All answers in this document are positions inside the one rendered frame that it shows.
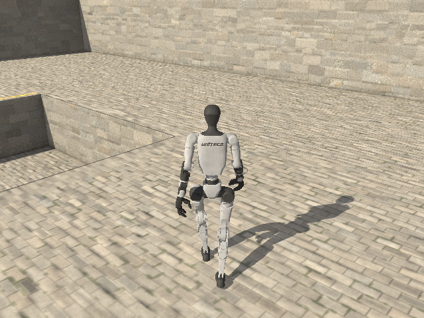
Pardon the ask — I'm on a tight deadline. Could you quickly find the robot right hand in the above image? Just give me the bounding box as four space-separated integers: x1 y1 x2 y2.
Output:
229 179 244 191

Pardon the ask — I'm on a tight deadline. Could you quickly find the robot right upper arm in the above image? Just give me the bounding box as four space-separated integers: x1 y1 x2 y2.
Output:
226 133 242 168

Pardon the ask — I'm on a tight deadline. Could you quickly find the robot right forearm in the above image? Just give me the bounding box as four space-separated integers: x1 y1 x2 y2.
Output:
234 159 244 182

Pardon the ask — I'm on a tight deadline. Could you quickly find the robot left forearm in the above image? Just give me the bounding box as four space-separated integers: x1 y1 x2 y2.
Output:
177 161 190 197

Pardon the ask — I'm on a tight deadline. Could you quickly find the robot left upper arm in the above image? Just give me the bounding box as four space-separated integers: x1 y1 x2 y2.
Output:
184 133 199 171

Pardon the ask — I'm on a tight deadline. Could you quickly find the robot right shin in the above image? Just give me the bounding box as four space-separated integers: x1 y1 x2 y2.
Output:
218 229 229 278

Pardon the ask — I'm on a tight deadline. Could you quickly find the robot shin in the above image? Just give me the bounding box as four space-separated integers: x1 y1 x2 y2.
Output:
218 229 229 278
196 213 208 254

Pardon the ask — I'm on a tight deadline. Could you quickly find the robot left hand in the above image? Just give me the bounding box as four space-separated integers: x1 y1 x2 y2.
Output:
176 196 191 217

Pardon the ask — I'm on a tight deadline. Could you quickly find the robot left shin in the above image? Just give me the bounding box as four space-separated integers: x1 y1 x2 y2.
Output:
196 213 208 254

